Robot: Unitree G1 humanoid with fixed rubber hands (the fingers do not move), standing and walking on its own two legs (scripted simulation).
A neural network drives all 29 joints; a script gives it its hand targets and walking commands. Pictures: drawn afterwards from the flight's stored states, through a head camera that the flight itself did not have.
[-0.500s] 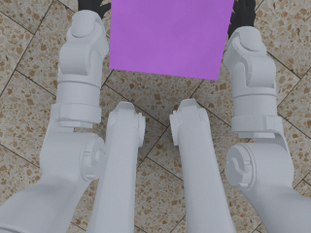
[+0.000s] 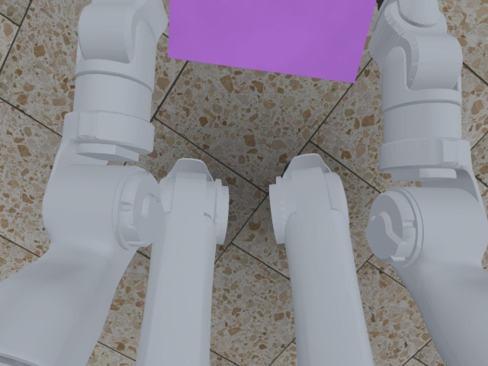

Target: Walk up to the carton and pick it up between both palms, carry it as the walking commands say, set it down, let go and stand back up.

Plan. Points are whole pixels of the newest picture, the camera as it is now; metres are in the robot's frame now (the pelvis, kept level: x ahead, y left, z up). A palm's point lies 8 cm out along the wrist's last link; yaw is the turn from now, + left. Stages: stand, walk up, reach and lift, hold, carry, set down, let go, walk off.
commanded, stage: set down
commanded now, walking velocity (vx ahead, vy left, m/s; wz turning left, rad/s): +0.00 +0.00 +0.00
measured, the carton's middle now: out of the picture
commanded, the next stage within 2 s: none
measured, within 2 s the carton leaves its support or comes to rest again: rests again in 1.24 s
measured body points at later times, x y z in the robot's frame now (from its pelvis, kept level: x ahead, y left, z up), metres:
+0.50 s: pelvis +0.02 +0.00 -0.04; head +0.40 -0.01 +0.18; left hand +0.59 +0.11 -0.22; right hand +0.56 -0.17 -0.24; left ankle +0.13 +0.14 -0.40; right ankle +0.13 -0.13 -0.40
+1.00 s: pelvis +0.02 +0.00 -0.05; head +0.40 -0.01 +0.17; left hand +0.59 +0.11 -0.24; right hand +0.55 -0.17 -0.26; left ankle +0.12 +0.13 -0.40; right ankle +0.13 -0.13 -0.40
